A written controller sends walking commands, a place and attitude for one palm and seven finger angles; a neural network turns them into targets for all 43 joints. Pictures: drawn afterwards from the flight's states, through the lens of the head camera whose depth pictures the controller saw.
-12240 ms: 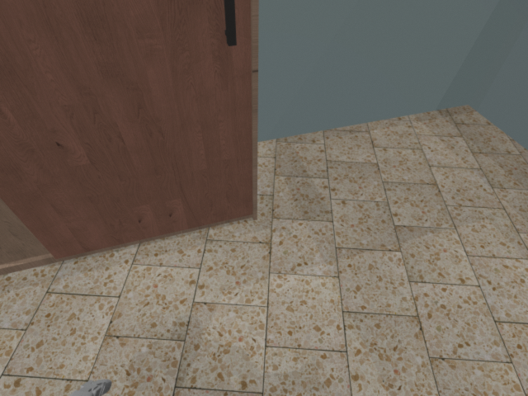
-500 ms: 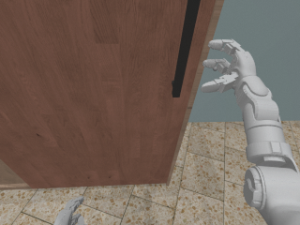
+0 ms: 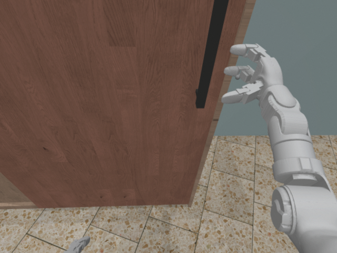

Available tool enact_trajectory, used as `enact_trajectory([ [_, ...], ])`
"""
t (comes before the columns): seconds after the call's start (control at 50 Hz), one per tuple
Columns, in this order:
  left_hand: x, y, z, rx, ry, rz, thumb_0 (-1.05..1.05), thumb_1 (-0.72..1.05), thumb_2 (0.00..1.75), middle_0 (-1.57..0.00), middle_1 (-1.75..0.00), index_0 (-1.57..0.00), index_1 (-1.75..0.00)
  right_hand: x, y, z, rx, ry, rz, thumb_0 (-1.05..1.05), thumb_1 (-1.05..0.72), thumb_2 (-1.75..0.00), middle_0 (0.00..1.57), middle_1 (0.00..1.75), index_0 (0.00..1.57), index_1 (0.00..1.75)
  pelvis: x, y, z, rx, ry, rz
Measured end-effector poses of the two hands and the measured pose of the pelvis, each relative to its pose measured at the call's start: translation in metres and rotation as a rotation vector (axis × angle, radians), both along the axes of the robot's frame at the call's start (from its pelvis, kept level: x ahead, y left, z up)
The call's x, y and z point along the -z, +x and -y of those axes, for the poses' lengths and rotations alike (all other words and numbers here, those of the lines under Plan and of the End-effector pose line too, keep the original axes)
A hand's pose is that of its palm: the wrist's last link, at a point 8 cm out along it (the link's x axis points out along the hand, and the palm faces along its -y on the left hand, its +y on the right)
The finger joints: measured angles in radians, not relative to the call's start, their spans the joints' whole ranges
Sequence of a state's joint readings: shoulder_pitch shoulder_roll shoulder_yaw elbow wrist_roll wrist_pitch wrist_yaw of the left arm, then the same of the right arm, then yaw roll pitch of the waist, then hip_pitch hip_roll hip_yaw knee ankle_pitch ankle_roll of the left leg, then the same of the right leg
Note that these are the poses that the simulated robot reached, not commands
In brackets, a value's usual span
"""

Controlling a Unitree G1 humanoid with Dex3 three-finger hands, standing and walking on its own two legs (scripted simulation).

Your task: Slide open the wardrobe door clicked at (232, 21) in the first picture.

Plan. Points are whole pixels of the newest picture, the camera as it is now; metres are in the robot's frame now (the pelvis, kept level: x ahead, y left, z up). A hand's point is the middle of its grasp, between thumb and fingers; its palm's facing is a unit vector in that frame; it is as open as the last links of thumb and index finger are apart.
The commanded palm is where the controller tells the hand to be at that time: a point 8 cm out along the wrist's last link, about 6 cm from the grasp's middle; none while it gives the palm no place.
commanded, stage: feel for the door with the fingertips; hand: right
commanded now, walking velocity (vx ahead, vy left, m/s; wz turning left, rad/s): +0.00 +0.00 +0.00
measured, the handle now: (209, 43) +0.51 -0.04 +0.27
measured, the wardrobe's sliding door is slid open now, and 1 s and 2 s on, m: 0.00 0.00 0.00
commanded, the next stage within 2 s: slide the fingers in behind the handle in 0.82 s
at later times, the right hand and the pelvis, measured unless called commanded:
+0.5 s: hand (230, 72) +0.45 -0.09 +0.24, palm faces -0.11 +0.99 -0.01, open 14.0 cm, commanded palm +0.43 -0.13 +0.23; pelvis +0.00 +0.00 +0.00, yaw +0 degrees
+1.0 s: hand (217, 66) +0.47 -0.06 +0.24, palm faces -0.12 +0.99 +0.00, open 13.8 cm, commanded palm +0.45 -0.12 +0.23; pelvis -0.01 +0.01 +0.00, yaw +1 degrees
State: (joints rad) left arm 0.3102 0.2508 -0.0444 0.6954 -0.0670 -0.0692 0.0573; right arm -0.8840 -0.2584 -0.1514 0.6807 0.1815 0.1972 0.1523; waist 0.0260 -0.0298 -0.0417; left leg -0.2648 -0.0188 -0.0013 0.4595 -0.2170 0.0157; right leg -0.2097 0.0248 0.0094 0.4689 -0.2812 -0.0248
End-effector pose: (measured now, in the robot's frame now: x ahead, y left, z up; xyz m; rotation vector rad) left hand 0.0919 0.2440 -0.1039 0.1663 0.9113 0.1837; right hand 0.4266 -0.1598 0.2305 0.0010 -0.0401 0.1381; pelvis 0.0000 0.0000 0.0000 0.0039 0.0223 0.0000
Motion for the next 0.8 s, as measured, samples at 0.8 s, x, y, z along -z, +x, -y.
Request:
enact_trajectory([
  [0.8,0.006,-0.020,-0.003,-0.030,-0.012,-0.037,0.01,0.91,0.89,-0.21,-0.30,-0.21,-0.30,-0.006,0.024,-0.046,0.016,0.001,-0.021,-0.01,0.50,-0.30,0.30,1.21,0.30,1.20,0.001,-0.004,-0.005,-0.010,-0.006,-0.019],
])
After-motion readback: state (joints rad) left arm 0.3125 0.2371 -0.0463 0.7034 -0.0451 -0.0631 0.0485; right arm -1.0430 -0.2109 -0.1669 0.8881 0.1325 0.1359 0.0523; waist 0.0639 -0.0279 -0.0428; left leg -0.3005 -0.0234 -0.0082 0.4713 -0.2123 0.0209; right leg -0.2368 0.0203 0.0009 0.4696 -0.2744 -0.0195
